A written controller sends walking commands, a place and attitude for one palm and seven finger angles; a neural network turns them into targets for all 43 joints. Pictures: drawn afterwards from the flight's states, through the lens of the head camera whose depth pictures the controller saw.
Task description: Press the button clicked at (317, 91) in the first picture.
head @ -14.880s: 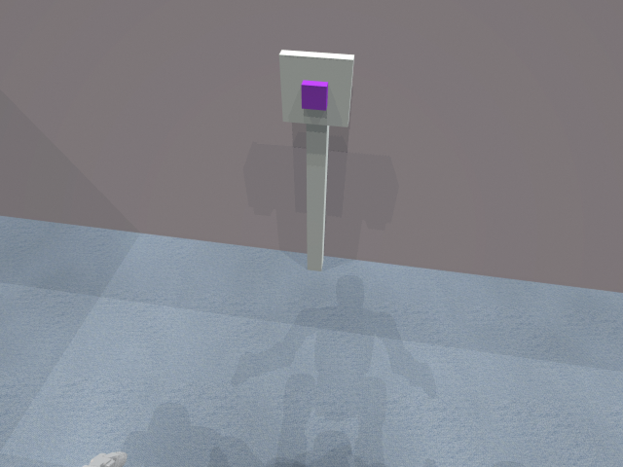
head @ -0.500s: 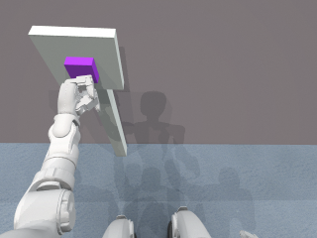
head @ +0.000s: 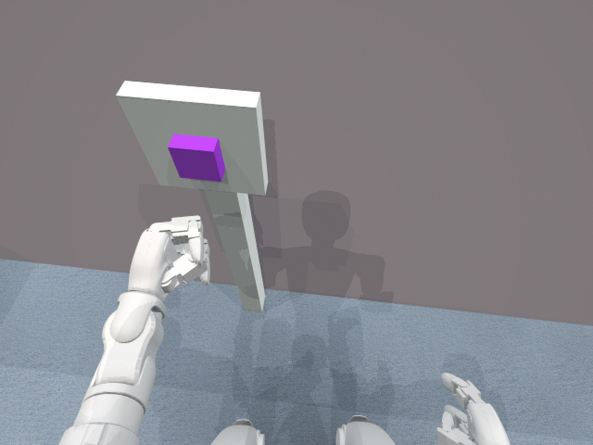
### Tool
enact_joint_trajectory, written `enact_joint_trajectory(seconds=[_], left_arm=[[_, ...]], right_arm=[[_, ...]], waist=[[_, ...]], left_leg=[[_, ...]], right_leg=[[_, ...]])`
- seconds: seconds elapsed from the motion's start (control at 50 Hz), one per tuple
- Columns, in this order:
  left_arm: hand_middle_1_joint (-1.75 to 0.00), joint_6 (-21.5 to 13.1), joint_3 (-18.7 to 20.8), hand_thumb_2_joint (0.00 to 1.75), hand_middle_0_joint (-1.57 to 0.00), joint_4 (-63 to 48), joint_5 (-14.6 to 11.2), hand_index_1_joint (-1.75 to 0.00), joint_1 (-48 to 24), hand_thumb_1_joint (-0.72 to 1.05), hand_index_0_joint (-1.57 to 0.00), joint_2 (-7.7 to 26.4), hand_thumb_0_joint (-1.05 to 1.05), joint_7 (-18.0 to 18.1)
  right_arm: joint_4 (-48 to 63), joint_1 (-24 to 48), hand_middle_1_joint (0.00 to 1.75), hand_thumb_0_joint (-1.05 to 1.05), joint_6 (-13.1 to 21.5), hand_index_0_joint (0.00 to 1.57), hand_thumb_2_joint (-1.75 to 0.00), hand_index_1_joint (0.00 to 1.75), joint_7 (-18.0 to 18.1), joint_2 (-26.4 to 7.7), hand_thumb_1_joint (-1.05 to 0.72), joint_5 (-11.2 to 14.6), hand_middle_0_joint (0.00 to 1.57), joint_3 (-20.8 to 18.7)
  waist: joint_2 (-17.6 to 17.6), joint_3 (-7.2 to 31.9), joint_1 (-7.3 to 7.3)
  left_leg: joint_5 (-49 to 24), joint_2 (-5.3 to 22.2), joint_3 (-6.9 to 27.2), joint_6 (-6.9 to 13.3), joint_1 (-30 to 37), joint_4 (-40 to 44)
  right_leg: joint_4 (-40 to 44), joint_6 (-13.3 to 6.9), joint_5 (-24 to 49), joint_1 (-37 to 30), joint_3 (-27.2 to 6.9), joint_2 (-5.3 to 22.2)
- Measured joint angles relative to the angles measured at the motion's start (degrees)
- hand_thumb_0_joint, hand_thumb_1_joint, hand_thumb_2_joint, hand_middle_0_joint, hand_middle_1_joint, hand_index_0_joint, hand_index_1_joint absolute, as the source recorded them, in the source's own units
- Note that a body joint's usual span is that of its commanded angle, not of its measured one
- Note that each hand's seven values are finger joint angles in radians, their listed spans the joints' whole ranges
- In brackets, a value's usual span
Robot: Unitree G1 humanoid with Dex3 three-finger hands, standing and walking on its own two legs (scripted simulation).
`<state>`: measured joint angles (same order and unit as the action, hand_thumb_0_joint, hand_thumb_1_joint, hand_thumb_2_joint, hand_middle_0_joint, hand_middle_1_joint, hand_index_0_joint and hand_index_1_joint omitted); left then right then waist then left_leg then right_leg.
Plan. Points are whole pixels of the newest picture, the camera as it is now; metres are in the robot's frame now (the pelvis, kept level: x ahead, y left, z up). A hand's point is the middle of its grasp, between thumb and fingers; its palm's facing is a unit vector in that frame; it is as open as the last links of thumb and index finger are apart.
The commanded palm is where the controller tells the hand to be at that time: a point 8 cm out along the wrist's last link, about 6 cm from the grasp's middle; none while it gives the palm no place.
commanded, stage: draw the hand back to the body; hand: left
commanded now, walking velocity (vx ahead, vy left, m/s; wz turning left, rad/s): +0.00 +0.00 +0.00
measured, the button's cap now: (198, 156) +0.49 +0.16 +0.08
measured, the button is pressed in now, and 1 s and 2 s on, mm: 0 0 0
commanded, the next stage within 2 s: step back with the hand held close in 1.54 s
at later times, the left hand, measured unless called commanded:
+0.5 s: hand (155, 284) +0.28 +0.16 +0.11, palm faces -0.09 -0.99 -0.06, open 3.1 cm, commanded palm +0.25 +0.22 +0.12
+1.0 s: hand (34, 310) +0.23 +0.22 +0.18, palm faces +0.29 -0.89 -0.34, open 3.1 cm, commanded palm +0.18 +0.27 +0.20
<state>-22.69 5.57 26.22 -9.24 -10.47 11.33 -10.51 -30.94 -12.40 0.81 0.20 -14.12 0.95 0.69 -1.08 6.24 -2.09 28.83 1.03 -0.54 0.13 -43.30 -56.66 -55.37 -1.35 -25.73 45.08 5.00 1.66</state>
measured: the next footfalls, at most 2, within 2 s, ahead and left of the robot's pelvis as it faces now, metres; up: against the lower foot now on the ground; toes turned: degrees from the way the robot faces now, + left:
none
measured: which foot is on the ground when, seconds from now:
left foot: down 0.00-1.00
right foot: down 0.00-1.00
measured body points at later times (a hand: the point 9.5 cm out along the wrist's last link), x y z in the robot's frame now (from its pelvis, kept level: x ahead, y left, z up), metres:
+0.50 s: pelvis -0.01 +0.00 +0.03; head +0.02 -0.02 +0.48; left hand +0.28 +0.22 +0.11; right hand +0.14 -0.25 -0.06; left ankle -0.02 +0.12 -0.68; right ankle +0.01 -0.11 -0.68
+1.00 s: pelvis +0.01 +0.01 +0.06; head +0.00 -0.01 +0.51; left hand +0.20 +0.27 +0.20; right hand +0.20 -0.20 -0.02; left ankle -0.02 +0.12 -0.68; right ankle +0.01 -0.11 -0.68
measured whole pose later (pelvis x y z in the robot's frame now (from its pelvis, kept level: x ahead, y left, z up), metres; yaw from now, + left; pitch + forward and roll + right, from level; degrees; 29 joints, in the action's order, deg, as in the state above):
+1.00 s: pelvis +0.01 +0.01 +0.06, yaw +0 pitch -3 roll +0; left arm -2.5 8.5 -18.1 -2.2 23.5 16.5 5.9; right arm -34.2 -11.4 5.8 5.0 -13.0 0.0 3.6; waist -3.7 -0.5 3.0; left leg 17.1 0.1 -1.6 0.8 -5.8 -26.0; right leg -25.7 -0.3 -14.5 8.0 4.2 1.1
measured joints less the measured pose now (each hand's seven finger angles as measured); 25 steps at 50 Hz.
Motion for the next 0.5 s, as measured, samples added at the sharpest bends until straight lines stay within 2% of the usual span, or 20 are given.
enact_joint_trajectory(seconds=[0.14,0.34,0.5], left_arm=[[-1.5,1.7,1.2,0.9,-1.3,-0.6,-0.7,-1.5,-2.7,0.9,-1.3,0.7,0.02,-0.8],[-1.5,7.3,3.4,0.9,-1.3,-10.2,-4.1,-1.5,8.7,0.9,-1.3,2.4,0.02,-2.4],[-1.5,8.7,2.9,0.9,-1.3,-17.5,-5.3,-1.5,15.0,0.9,-1.3,3.0,0.02,-4.0]], right_arm=[[-0.6,0.2,0.3,0.01,0.3,0.2,-0.9,0.3,0.5,0.4,-0.9,0.0,0.2,0.4],[1.1,-4.5,0.3,0.01,-0.2,0.2,-0.9,0.3,1.2,-0.2,-0.9,1.7,0.2,1.3],[1.3,-3.2,0.3,0.02,3.0,0.2,-0.9,0.3,2.6,-1.6,-0.9,2.1,0.2,1.0]], waist=[[-0.2,-0.6,-0.46],[-1.2,0.0,-0.35],[-1.5,-1.5,0.57]], left_leg=[[0.1,0.2,0.0,-0.2,-0.6,-1.2],[-2.7,0.3,-1.1,-0.3,9.3,6.9],[-4.1,0.3,-0.3,-0.3,14.0,9.8]], right_leg=[[-1.2,-0.3,-0.1,0.7,0.0,-0.2],[5.9,-0.2,2.5,-8.4,-1.0,-0.6],[9.6,-0.2,4.0,-13.9,-0.2,-0.8]])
